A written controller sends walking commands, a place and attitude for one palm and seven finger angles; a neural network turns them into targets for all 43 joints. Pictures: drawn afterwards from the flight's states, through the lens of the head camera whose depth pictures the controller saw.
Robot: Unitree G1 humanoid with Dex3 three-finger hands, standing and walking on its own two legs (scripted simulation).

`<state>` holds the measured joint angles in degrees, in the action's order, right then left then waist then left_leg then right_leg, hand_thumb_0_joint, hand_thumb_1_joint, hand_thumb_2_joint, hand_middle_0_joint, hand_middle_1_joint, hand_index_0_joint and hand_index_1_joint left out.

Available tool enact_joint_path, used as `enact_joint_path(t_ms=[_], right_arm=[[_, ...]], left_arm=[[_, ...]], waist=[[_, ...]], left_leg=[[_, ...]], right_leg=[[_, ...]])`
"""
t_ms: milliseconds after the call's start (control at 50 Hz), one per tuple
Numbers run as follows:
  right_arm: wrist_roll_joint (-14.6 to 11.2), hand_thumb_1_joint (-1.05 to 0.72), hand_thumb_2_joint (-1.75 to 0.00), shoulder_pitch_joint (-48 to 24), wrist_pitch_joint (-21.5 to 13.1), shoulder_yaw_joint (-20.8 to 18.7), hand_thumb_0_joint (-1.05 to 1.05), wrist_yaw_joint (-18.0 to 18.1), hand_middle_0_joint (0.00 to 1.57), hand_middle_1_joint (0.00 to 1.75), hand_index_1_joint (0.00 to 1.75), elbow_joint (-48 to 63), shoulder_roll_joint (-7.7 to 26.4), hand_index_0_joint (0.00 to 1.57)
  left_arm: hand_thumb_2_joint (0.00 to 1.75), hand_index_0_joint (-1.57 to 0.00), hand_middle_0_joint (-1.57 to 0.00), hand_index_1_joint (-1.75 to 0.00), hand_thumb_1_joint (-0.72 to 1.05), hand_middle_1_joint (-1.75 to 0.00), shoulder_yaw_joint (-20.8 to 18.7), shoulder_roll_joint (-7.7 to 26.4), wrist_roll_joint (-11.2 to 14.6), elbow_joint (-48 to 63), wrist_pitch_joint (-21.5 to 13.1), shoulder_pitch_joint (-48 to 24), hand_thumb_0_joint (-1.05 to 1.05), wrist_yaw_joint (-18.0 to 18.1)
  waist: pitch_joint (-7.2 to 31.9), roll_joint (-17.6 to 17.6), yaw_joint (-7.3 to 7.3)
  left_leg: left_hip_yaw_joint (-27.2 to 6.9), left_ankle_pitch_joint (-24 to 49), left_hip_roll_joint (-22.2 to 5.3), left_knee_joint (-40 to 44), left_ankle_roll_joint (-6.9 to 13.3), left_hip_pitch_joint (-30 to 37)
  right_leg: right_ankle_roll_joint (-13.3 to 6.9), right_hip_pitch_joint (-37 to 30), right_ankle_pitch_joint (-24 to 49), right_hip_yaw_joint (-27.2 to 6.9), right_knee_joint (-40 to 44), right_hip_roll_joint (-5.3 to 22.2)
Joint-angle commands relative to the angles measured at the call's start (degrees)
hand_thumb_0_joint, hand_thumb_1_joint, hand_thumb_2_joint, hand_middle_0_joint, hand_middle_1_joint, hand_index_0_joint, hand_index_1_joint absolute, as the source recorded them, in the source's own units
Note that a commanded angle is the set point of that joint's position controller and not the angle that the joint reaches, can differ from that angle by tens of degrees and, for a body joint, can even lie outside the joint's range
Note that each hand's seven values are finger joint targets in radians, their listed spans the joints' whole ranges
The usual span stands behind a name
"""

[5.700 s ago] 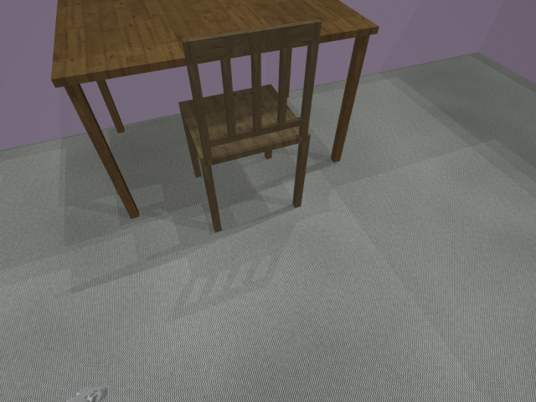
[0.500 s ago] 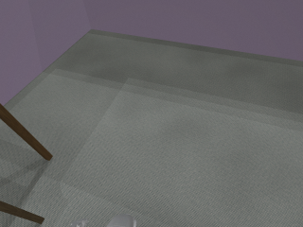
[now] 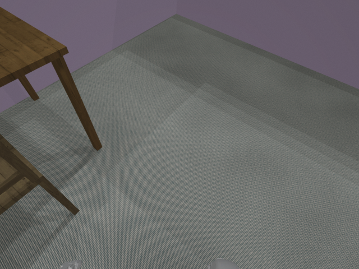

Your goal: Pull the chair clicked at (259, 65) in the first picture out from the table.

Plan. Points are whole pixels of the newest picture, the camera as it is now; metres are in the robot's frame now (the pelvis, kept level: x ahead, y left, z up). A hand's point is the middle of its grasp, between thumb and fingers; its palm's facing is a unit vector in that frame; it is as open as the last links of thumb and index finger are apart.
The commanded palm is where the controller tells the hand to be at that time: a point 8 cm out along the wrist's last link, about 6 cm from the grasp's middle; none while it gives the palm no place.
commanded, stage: turn to face it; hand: left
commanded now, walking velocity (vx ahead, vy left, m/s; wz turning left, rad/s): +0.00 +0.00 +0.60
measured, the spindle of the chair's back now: out of the picture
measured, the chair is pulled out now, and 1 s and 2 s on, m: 0.00 0.00 0.00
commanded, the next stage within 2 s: take the last steps up to it in 1.38 s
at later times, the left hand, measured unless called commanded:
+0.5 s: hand out of the picture +0.01 +0.17 -0.15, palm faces +0.31 -0.91 -0.27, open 7.4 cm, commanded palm none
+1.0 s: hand out of the picture -0.03 +0.24 -0.16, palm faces +0.58 -0.77 -0.26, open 7.4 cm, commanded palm none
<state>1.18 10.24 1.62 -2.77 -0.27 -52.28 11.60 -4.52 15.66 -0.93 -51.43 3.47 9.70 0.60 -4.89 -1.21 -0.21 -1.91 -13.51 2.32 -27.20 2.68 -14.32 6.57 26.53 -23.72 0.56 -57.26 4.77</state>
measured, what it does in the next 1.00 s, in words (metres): steps on the spot, turning left: right foot, then left foot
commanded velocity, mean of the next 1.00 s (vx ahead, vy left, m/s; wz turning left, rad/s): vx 0.00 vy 0.00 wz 0.59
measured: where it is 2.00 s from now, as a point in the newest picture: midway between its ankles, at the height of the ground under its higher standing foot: outside the picture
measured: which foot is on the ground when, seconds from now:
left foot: down 0.00-0.18, up 0.20-0.62, down 0.64-1.00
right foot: up 0.00-0.16, down 0.18-0.64, up 0.66-1.00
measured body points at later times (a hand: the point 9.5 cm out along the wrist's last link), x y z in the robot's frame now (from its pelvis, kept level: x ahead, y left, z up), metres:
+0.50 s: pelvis -0.01 -0.04 +0.00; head +0.04 -0.05 +0.45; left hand -0.01 +0.21 -0.13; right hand +0.14 -0.28 -0.15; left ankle -0.07 +0.10 -0.68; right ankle +0.01 -0.15 -0.74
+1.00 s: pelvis +0.00 +0.00 +0.00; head +0.03 +0.03 +0.45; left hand -0.06 +0.28 -0.14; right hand +0.21 -0.17 -0.14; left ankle -0.07 +0.08 -0.74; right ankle +0.09 -0.13 -0.69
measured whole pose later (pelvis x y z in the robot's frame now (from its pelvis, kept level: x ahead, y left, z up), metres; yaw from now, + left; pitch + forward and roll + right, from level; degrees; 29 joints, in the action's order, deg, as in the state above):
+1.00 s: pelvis +0.00 +0.00 +0.00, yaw +36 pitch +0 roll -1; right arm 1.3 10.6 1.9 -2.8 -0.3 -52.0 12.1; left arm -3.3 14.6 -0.7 -49.8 3.2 7.5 0.7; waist -4.8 -0.6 -0.8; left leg -5.7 -14.9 3.2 -27.5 1.9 -12.7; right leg 6.5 25.0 -24.4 0.1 -52.4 3.7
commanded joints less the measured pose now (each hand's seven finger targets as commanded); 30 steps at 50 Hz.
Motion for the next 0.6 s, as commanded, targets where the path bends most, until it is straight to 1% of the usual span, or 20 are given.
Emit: enact_joint_path(t_ms=[0, 80, 100, 120, 140, 160, 180, 200, 220, 240, 260, 300, 340, 380, 420, 500, 520, 540, 560, 580], right_arm=[[0.17, -0.90, -0.90, 2.92, -0.68, -4.05, 0.00, 0.71, 0.20, 0.30, 0.30, 3.08, 13.15, 0.20], [0.20, -0.90, -0.90, 0.31, -0.25, -4.49, 0.00, 0.56, 0.20, 0.30, 0.30, 3.86, 13.38, 0.20], [0.06, -0.90, -0.90, -0.29, -0.16, -4.52, 0.00, 0.51, 0.20, 0.30, 0.30, 4.02, 13.26, 0.20], [-0.29, -0.90, -0.90, -0.50, -0.12, -4.48, 0.00, 0.42, 0.20, 0.30, 0.30, 4.28, 12.30, 0.20], [-0.84, -0.90, -0.90, 0.17, -0.22, -4.16, 0.00, 0.10, 0.20, 0.30, 0.30, 4.66, 9.88, 0.20], [-0.96, -0.90, -0.90, 1.80, -0.30, -3.48, 0.00, -0.10, 0.20, 0.30, 0.30, 6.11, 5.78, 0.20], [-0.25, -0.90, -0.90, 0.67, 0.35, -4.33, 0.00, 0.01, 0.20, 0.30, 0.30, 6.31, 9.13, 0.20], [0.02, -0.90, -0.90, -0.50, 0.96, -4.45, 0.00, -0.20, 0.20, 0.30, 0.30, 5.48, 8.75, 0.20], [0.09, -0.90, -0.90, 0.08, 1.25, -4.33, 0.00, -0.62, 0.20, 0.30, 0.30, 4.30, 8.59, 0.20], [0.20, -0.90, -0.90, 0.69, 1.58, -4.21, 0.00, -1.11, 0.20, 0.30, 0.30, 3.42, 8.08, 0.20], [0.18, -0.90, -0.90, 1.46, 1.77, -4.04, 0.00, -1.42, 0.20, 0.30, 0.30, 3.05, 7.50, 0.20], [0.08, -0.90, -0.90, 1.75, 1.97, -3.79, 0.00, -1.69, 0.20, 0.30, 0.30, 2.83, 7.02, 0.20], [0.05, -0.90, -0.90, -0.83, 2.15, -3.57, 0.00, -1.71, 0.20, 0.30, 0.30, 3.29, 7.30, 0.20], [-0.08, -0.90, -0.90, -3.06, 2.08, -3.27, 0.00, -1.72, 0.20, 0.30, 0.30, 3.72, 7.00, 0.20], [-0.22, -0.90, -0.90, -5.44, 1.88, -2.79, 0.00, -1.72, 0.20, 0.30, 0.30, 4.38, 6.73, 0.20], [-0.66, -0.90, -0.90, -6.57, 1.06, -1.85, 0.00, -1.63, 0.20, 0.30, 0.30, 5.19, 6.15, 0.20], [-0.68, -0.90, -0.90, -5.51, 0.81, -1.83, 0.00, -1.53, 0.20, 0.30, 0.30, 5.12, 6.19, 0.20], [-0.64, -0.90, -0.90, -4.16, 0.58, -1.87, 0.00, -1.42, 0.20, 0.30, 0.30, 4.98, 6.55, 0.20], [-0.47, -0.90, -0.90, -2.87, 0.33, -1.98, 0.00, -1.35, 0.20, 0.30, 0.30, 4.64, 7.35, 0.20], [-0.35, -0.90, -0.90, 0.40, -0.14, -2.56, 0.00, -1.45, 0.20, 0.30, 0.30, 3.97, 9.45, 0.20]], left_arm=[[0.90, -0.20, -0.20, -0.30, 0.90, -0.30, -0.57, 3.09, 0.49, 6.40, -1.86, -3.65, 0.00, 0.51], [0.90, -0.20, -0.20, -0.30, 0.90, -0.30, -0.36, 3.05, 0.85, 6.34, -2.33, -0.41, 0.00, 0.79], [0.90, -0.20, -0.20, -0.30, 0.90, -0.30, -0.46, 3.27, 0.94, 5.95, -2.59, 1.31, 0.00, 0.88], [0.90, -0.20, -0.20, -0.30, 0.90, -0.30, -0.71, 3.93, 0.93, 5.69, -3.06, 3.10, 0.00, 1.04], [0.90, -0.20, -0.20, -0.30, 0.90, -0.30, -1.28, 7.13, 0.40, 5.53, -3.72, 5.40, 0.00, 1.37], [0.90, -0.20, -0.20, -0.30, 0.90, -0.30, -2.24, 12.41, -0.53, 6.02, -4.05, 5.35, 0.00, 1.75], [0.90, -0.20, -0.20, -0.30, 0.90, -0.30, -2.09, 12.30, -0.07, 6.50, -3.62, 4.68, 0.00, 1.85], [0.90, -0.20, -0.20, -0.30, 0.90, -0.30, -1.85, 10.20, -0.03, 6.96, -3.60, 1.90, 0.00, 1.89], [0.90, -0.20, -0.20, -0.30, 0.90, -0.30, -1.15, 8.11, 0.01, 7.51, -3.59, -0.96, 0.00, 1.65], [0.90, -0.20, -0.20, -0.30, 0.90, -0.30, -0.48, 6.47, -0.03, 7.71, -3.69, -2.76, 0.00, 1.44], [0.90, -0.20, -0.20, -0.30, 0.90, -0.30, -0.20, 5.69, -0.13, 7.69, -3.90, -2.99, 0.00, 1.35], [0.90, -0.20, -0.20, -0.30, 0.90, -0.30, -0.15, 5.56, -0.27, 7.24, -4.05, -1.80, 0.00, 1.42], [0.90, -0.20, -0.20, -0.30, 0.90, -0.30, -0.24, 6.21, -0.31, 6.20, -3.91, 1.20, 0.00, 1.38], [0.90, -0.20, -0.20, -0.30, 0.90, -0.30, -0.54, 7.05, -0.47, 5.02, -3.80, 3.10, 0.00, 1.34], [0.90, -0.20, -0.20, -0.30, 0.90, -0.30, -0.81, 8.18, -0.60, 4.34, -3.63, 5.24, 0.00, 1.25], [0.90, -0.20, -0.20, -0.30, 0.90, -0.30, -1.46, 9.86, -0.83, 3.22, -3.24, 6.72, 0.00, 1.11], [0.90, -0.20, -0.20, -0.30, 0.90, -0.30, -1.69, 10.23, -0.82, 3.08, -3.10, 6.21, 0.00, 1.12], [0.90, -0.20, -0.20, -0.30, 0.90, -0.30, -1.76, 10.30, -0.72, 2.98, -2.95, 5.81, 0.00, 1.01], [0.90, -0.20, -0.20, -0.30, 0.90, -0.30, -1.82, 10.23, -0.39, 2.73, -2.76, 5.85, 0.00, 0.84], [0.90, -0.20, -0.20, -0.30, 0.90, -0.30, -1.77, 9.47, 0.06, 2.73, -2.51, 5.50, 0.00, 0.67]], waist=[[7.75, 9.54, -2.36], [8.30, 10.37, -0.51], [8.71, 10.06, 0.33], [9.12, 8.14, 1.43], [10.16, 0.89, 2.54], [10.07, -16.32, 2.31], [9.33, -12.88, 2.49], [6.61, -10.93, 1.37], [3.74, -7.42, -0.10], [1.94, -5.98, -1.21], [1.66, -7.01, -1.53], [2.24, -8.53, -1.24], [2.28, -8.96, 0.39], [2.74, -8.63, 1.32], [3.67, -9.12, 2.49], [6.20, -11.63, 3.30], [7.08, -12.15, 2.67], [7.93, -11.25, 1.92], [8.29, -10.24, 1.08], [10.22, -5.53, -1.08]], left_leg=[[-17.48, 25.51, -15.12, 5.66, 7.84, 8.73], [-19.73, 26.40, -12.96, 2.90, 6.59, 3.45], [-19.69, 24.60, -11.88, 1.45, 5.51, 0.94], [-19.24, 20.50, -10.07, -0.84, 3.59, -3.11], [-15.48, 8.65, -6.21, -7.69, 0.02, -10.90], [-2.96, -17.18, 2.91, -21.75, -5.13, -21.42], [-3.63, -21.16, -0.08, -32.70, -5.07, -19.23], [-4.03, -18.77, -1.39, -38.70, -4.99, -18.60], [-2.90, -14.28, -2.52, -42.65, -5.36, -19.16], [-1.63, -10.50, -3.31, -44.54, -5.94, -18.80], [-0.51, -8.50, -3.50, -44.97, -6.39, -18.47], [0.83, -7.29, -3.93, -42.60, -7.10, -18.07], [2.13, -8.29, -4.22, -39.09, -7.57, -17.86], [3.30, -10.12, -4.46, -34.46, -7.72, -17.39], [4.67, -11.47, -4.46, -29.53, -7.58, -15.54], [7.36, -13.26, -3.70, -18.49, -6.25, -10.01], [7.87, -12.25, -3.61, -15.01, -5.84, -8.11], [8.87, -9.57, -3.10, -10.47, -5.54, -5.84], [9.46, -4.52, -2.91, -4.52, -5.12, -1.65], [7.12, 3.54, -4.42, 3.47, -4.05, 6.88]], right_leg=[[-0.49, 1.64, -1.70, -0.98, 6.11, -0.94], [-1.61, -8.09, 0.67, 0.10, 18.17, -3.63], [-1.81, -12.38, 4.51, 0.42, 23.15, -3.87], [-2.17, -18.59, 10.14, 0.36, 31.05, -3.12], [-3.89, -27.06, 12.32, -6.38, 38.69, 4.47], [-10.80, -31.10, 18.45, -22.06, 42.05, 21.19], [-15.09, -22.76, 19.78, -20.68, 41.80, 25.41], [-15.32, -17.91, 18.15, -18.53, 41.67, 21.56], [-14.55, -15.88, 17.30, -13.17, 41.07, 18.15], [-13.28, -14.15, 18.26, -7.46, 40.08, 15.28], [-12.50, -13.69, 19.17, -4.33, 39.82, 13.83], [-11.81, -15.59, 20.60, -1.16, 39.65, 13.00], [-12.29, -17.56, 22.41, -0.20, 39.38, 13.69], [-12.74, -20.18, 25.50, 0.98, 38.53, 14.84], [-13.27, -21.38, 30.20, 1.84, 37.11, 15.74], [-13.30, -23.15, 37.51, 3.71, 32.99, 16.99], [-12.80, -23.12, 37.77, 4.38, 31.47, 17.23], [-11.63, -23.37, 37.91, 5.94, 29.32, 16.75], [-9.71, -21.57, 36.26, 8.07, 26.20, 15.87], [-7.14, -16.36, 31.87, 9.81, 18.53, 14.80]])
